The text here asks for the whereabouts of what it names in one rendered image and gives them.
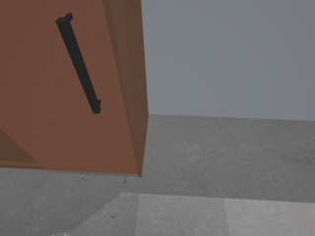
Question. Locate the wardrobe door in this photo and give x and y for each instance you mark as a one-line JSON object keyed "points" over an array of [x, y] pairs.
{"points": [[10, 151], [43, 106]]}

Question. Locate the handle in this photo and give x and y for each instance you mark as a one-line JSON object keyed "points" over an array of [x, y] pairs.
{"points": [[74, 51]]}

